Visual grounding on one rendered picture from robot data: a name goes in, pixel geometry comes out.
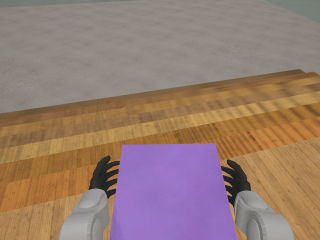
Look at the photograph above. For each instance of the carton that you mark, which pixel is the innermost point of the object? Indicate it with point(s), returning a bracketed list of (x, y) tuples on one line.
[(171, 192)]

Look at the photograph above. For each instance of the robot right hand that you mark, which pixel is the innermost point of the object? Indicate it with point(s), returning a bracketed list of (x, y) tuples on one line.
[(238, 181)]

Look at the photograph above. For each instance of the right robot forearm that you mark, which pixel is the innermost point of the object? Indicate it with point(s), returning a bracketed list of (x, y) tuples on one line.
[(257, 220)]

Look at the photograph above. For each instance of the robot left hand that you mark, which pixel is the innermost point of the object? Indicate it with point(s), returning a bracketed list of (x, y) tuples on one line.
[(100, 177)]

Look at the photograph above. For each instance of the left robot forearm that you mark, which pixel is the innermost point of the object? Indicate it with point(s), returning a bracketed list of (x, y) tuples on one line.
[(88, 219)]

